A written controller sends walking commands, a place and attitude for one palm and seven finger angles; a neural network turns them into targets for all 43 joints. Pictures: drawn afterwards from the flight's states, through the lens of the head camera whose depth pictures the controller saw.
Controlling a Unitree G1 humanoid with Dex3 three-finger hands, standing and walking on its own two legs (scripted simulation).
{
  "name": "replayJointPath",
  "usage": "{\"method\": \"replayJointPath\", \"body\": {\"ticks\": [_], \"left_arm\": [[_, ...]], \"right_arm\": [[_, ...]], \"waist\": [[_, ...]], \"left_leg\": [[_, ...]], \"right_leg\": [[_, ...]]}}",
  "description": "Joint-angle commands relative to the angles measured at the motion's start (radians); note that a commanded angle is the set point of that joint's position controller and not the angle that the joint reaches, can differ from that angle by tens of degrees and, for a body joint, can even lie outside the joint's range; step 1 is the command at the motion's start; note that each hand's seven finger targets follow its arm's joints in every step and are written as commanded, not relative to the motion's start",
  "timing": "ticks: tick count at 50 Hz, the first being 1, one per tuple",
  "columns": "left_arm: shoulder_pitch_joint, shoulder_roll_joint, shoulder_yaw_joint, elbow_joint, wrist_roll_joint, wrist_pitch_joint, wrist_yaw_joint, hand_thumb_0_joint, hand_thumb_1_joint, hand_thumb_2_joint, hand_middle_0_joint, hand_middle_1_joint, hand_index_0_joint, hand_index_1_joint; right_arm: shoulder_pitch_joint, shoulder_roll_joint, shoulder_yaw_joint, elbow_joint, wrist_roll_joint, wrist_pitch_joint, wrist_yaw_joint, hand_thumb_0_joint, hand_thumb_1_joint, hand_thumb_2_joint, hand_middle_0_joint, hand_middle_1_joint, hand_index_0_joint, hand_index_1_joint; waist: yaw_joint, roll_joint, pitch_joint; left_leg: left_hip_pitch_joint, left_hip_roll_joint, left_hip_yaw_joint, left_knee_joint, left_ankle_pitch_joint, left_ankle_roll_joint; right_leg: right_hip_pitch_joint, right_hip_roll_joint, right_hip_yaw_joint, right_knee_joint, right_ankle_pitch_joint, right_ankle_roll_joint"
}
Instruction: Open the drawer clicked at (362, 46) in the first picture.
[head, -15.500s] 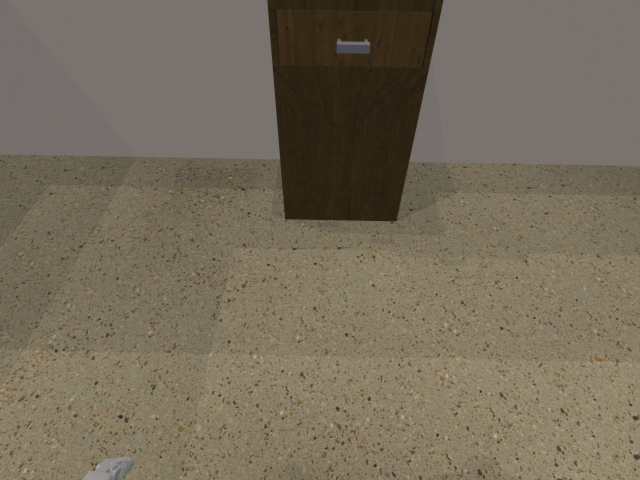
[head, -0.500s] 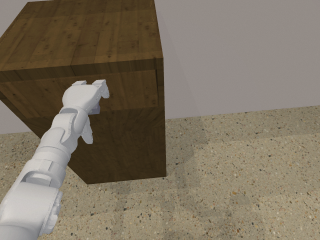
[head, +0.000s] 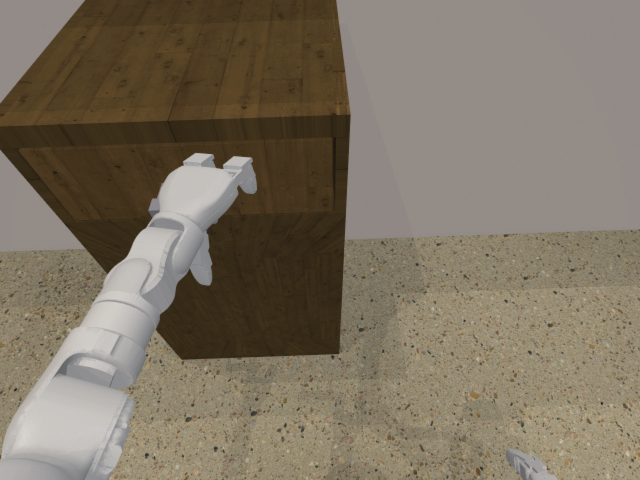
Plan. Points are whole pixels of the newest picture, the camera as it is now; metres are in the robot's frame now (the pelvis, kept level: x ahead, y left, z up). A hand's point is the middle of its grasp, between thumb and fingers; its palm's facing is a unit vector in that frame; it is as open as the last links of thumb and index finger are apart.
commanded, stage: move the hooked fingers above the handle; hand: left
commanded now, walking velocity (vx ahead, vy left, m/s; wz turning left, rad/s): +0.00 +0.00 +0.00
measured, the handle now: (187, 198) +0.51 +0.23 +0.02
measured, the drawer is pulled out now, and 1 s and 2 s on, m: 0.00 0.00 0.00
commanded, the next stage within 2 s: none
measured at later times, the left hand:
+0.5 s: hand (215, 207) +0.45 +0.16 +0.08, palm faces +0.02 -0.09 -1.00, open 13.7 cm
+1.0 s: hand (208, 182) +0.47 +0.17 +0.10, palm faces +0.12 -0.10 -0.99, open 13.8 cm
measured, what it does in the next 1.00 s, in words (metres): stands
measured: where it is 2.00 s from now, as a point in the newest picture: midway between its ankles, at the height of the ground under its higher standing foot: outside the picture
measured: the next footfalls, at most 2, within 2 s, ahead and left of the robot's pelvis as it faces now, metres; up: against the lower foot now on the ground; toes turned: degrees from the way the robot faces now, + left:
none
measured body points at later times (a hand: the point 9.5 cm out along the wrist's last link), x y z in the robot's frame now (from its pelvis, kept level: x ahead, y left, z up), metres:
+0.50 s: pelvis +0.00 +0.00 +0.00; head +0.06 -0.02 +0.44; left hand +0.44 +0.17 +0.13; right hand +0.06 -0.29 -0.13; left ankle -0.02 +0.11 -0.73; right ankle -0.01 -0.11 -0.73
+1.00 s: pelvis +0.00 +0.01 -0.01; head +0.06 -0.01 +0.44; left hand +0.46 +0.18 +0.15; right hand +0.08 -0.27 -0.13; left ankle -0.02 +0.11 -0.73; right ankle -0.01 -0.11 -0.73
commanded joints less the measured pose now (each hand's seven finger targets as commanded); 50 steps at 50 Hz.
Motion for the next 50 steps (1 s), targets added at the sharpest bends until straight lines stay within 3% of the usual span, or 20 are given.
{"method": "replayJointPath", "body": {"ticks": [1, 4, 8, 10, 13, 15, 18, 20, 23, 26, 29, 30, 32, 35, 38, 41, 44, 45, 48, 50], "left_arm": [[-0.585, 0.434, 0.284, -0.154, 0.032, 0.077, 0.248, 0.000, -0.500, 0.300, -0.300, -1.200, -0.300, -1.200], [-0.559, 0.398, 0.225, 0.006, 0.049, 0.230, 0.276, 0.000, -0.500, 0.300, -0.300, -1.200, -0.300, -1.200], [-0.497, 0.325, 0.123, 0.258, 0.010, 0.387, 0.102, 0.000, -0.500, 0.300, -0.300, -1.200, -0.300, -1.200], [-0.461, 0.187, 0.013, 0.201, -0.046, 0.371, -0.033, 0.000, -0.500, 0.300, -0.300, -1.200, -0.300, -1.200], [-0.458, 0.224, 0.032, 0.081, -0.064, 0.241, -0.157, 0.000, -0.500, 0.300, -0.300, -1.200, -0.300, -1.200], [-0.507, 0.158, -0.011, -0.079, -0.077, 0.104, -0.186, 0.000, -0.500, 0.300, -0.300, -1.200, -0.300, -1.200], [-0.573, 0.337, 0.169, -0.236, -0.046, -0.062, -0.095, 0.000, -0.500, 0.300, -0.300, -1.200, -0.300, -1.200], [-0.599, 0.469, 0.302, -0.274, -0.022, -0.104, 0.017, 0.000, -0.500, 0.300, -0.300, -1.200, -0.300, -1.200], [-0.567, 0.520, 0.383, -0.223, 0.000, -0.040, 0.189, 0.000, -0.500, 0.300, -0.300, -1.200, -0.300, -1.200], [-0.527, 0.493, 0.333, -0.121, 0.018, 0.092, 0.282, 0.000, -0.500, 0.300, -0.300, -1.200, -0.300, -1.200], [-0.485, 0.401, 0.223, 0.110, 0.034, 0.269, 0.264, 0.000, -0.500, 0.300, -0.300, -1.200, -0.300, -1.200], [-0.458, 0.393, 0.215, 0.196, 0.026, 0.313, 0.220, 0.000, -0.500, 0.300, -0.300, -1.200, -0.300, -1.200], [-0.477, 0.293, 0.095, 0.252, -0.015, 0.372, 0.094, 0.000, -0.500, 0.300, -0.300, -1.200, -0.300, -1.200], [-0.538, 0.138, -0.057, 0.127, -0.074, 0.306, -0.096, 0.000, -0.500, 0.300, -0.300, -1.200, -0.300, -1.200], [-0.625, 0.129, -0.064, -0.051, -0.084, 0.126, -0.170, 0.000, -0.500, 0.300, -0.300, -1.200, -0.300, -1.200], [-0.727, 0.259, 0.057, -0.214, -0.065, -0.031, -0.112, 0.000, -0.500, 0.300, -0.300, -1.200, -0.300, -1.200], [-0.714, 0.455, 0.273, -0.205, -0.019, -0.093, 0.046, 0.000, -0.500, 0.300, -0.300, -1.200, -0.300, -1.200], [-0.680, 0.532, 0.350, -0.171, -0.014, -0.073, 0.106, 0.000, -0.500, 0.300, -0.300, -1.200, -0.300, -1.200], [-0.587, 0.451, 0.293, -0.044, 0.006, 0.060, 0.230, 0.000, -0.500, 0.300, -0.300, -1.200, -0.300, -1.200], [-0.548, 0.444, 0.272, 0.055, 0.031, 0.166, 0.257, 0.000, -0.500, 0.300, -0.300, -1.200, -0.300, -1.200]], "right_arm": [[0.031, -0.098, -0.019, -0.057, 0.005, -0.038, -0.009, 0.000, -0.900, -0.900, 0.200, 0.300, 0.200, 0.300], [0.011, -0.110, -0.012, -0.033, 0.005, -0.037, 0.003, 0.000, -0.900, -0.900, 0.200, 0.300, 0.200, 0.300], [0.042, -0.150, -0.016, -0.031, 0.021, 0.002, 0.000, 0.000, -0.900, -0.900, 0.200, 0.300, 0.200, 0.300], [0.048, -0.165, -0.028, -0.069, 0.029, 0.008, -0.010, 0.000, -0.900, -0.900, 0.200, 0.300, 0.200, 0.300], [0.049, -0.172, -0.022, -0.080, 0.019, 0.013, -0.030, 0.000, -0.900, -0.900, 0.200, 0.300, 0.200, 0.300], [0.056, -0.153, -0.025, -0.095, 0.009, -0.003, -0.031, 0.000, -0.900, -0.900, 0.200, 0.300, 0.200, 0.300], [0.108, -0.130, -0.044, -0.082, -0.004, -0.009, -0.034, 0.000, -0.900, -0.900, 0.200, 0.300, 0.200, 0.300], [0.120, -0.127, -0.050, -0.070, -0.010, -0.013, -0.029, 0.000, -0.900, -0.900, 0.200, 0.300, 0.200, 0.300], [0.104, -0.108, -0.046, -0.056, -0.003, -0.028, -0.013, 0.000, -0.900, -0.900, 0.200, 0.300, 0.200, 0.300], [0.060, -0.117, -0.036, -0.040, 0.004, -0.033, -0.006, 0.000, -0.900, -0.900, 0.200, 0.300, 0.200, 0.300], [0.051, -0.136, -0.031, -0.006, 0.012, -0.032, 0.009, 0.000, -0.900, -0.900, 0.200, 0.300, 0.200, 0.300], [0.056, -0.147, -0.033, -0.001, 0.018, -0.023, 0.012, 0.000, -0.900, -0.900, 0.200, 0.300, 0.200, 0.300], [0.074, -0.170, -0.035, -0.017, 0.032, -0.004, 0.005, 0.000, -0.900, -0.900, 0.200, 0.300, 0.200, 0.300], [0.078, -0.181, -0.043, -0.050, 0.033, -0.009, -0.022, 0.000, -0.900, -0.900, 0.200, 0.300, 0.200, 0.300], [0.079, -0.163, -0.032, -0.055, 0.011, -0.033, -0.038, 0.000, -0.900, -0.900, 0.200, 0.300, 0.200, 0.300], [0.118, -0.139, -0.042, -0.053, 0.001, -0.046, -0.045, 0.000, -0.900, -0.900, 0.200, 0.300, 0.200, 0.300], [0.148, -0.130, -0.044, -0.042, -0.004, -0.045, -0.039, 0.000, -0.900, -0.900, 0.200, 0.300, 0.200, 0.300], [0.145, -0.130, -0.041, -0.041, -0.008, -0.044, -0.035, 0.000, -0.900, -0.900, 0.200, 0.300, 0.200, 0.300], [0.085, -0.114, -0.022, -0.042, 0.004, -0.045, -0.013, 0.000, -0.900, -0.900, 0.200, 0.300, 0.200, 0.300], [0.065, -0.124, -0.018, -0.040, -0.001, -0.037, -0.001, 0.000, -0.900, -0.900, 0.200, 0.300, 0.200, 0.300]], "waist": [[0.029, 0.067, -0.401], [0.030, 0.061, -0.415], [-0.024, -0.117, -0.381], [-0.060, -0.174, -0.394], [-0.069, -0.201, -0.296], [-0.068, -0.128, -0.279], [-0.021, 0.037, -0.390], [0.009, 0.089, -0.447], [0.030, 0.085, -0.449], [0.031, 0.050, -0.451], [0.011, 0.004, -0.397], [0.002, -0.052, -0.405], [-0.044, -0.116, -0.368], [-0.117, -0.191, -0.328], [-0.115, -0.080, -0.309], [-0.084, 0.058, -0.382], [-0.031, 0.085, -0.436], [-0.001, 0.068, -0.444], [0.018, 0.067, -0.371], [0.030, 0.038, -0.424]], "left_leg": [[0.088, -0.042, -0.012, -0.033, 0.356, 0.005], [0.071, -0.034, 0.021, -0.049, 0.362, -0.005], [0.041, -0.025, 0.037, -0.073, 0.314, 0.017], [0.084, -0.026, 0.032, -0.068, 0.341, 0.035], [0.068, -0.034, 0.016, -0.061, 0.293, 0.047], [0.093, -0.043, 0.000, -0.051, 0.283, 0.050], [0.159, -0.040, -0.019, -0.015, 0.359, 0.042], [0.141, -0.038, -0.029, 0.007, 0.423, 0.030], [0.069, -0.043, -0.018, 0.006, 0.431, 0.014], [0.032, -0.042, 0.017, -0.009, 0.386, 0.007], [0.015, -0.029, 0.036, -0.046, 0.317, 0.005], [0.011, -0.027, 0.037, -0.053, 0.311, 0.008], [0.031, -0.021, 0.041, -0.070, 0.268, 0.021], [0.102, -0.020, 0.018, -0.063, 0.257, 0.048], [0.155, -0.040, -0.017, -0.039, 0.260, 0.055], [0.226, -0.037, -0.044, -0.010, 0.305, 0.043], [0.177, -0.032, -0.058, 0.019, 0.399, 0.020], [0.122, -0.037, -0.056, 0.019, 0.407, 0.016], [0.026, -0.035, -0.017, -0.002, 0.373, -0.004], [0.013, -0.032, 0.010, -0.002, 0.406, -0.005]], "right_leg": [[0.167, 0.041, 0.039, -0.020, 0.307, -0.027], [0.204, 0.034, 0.037, -0.029, 0.349, -0.020], [0.254, 0.027, 0.037, -0.072, 0.388, 0.006], [0.284, 0.020, 0.040, -0.090, 0.462, 0.014], [0.242, 0.014, 0.047, -0.097, 0.443, 0.021], [0.193, 0.016, 0.054, -0.093, 0.389, 0.009], [0.162, 0.029, 0.067, -0.047, 0.380, -0.015], [0.160, 0.036, 0.062, -0.011, 0.387, -0.023], [0.186, 0.038, 0.050, 0.010, 0.408, -0.023], [0.216, 0.035, 0.048, 0.000, 0.401, -0.018], [0.202, 0.034, 0.041, -0.035, 0.348, -0.008], [0.224, 0.035, 0.042, -0.048, 0.351, -0.003], [0.211, 0.029, 0.041, -0.084, 0.343, 0.011], [0.188, 0.022, 0.046, -0.122, 0.356, 0.023], [0.110, 0.023, 0.053, -0.099, 0.313, 0.012], [0.055, 0.033, 0.055, -0.065, 0.270, -0.011], [0.052, 0.043, 0.040, -0.005, 0.302, -0.024], [0.089, 0.046, 0.038, 0.004, 0.315, -0.026], [0.095, 0.044, 0.017, 0.012, 0.314, -0.028], [0.154, 0.041, 0.019, 0.014, 0.362, -0.026]]}}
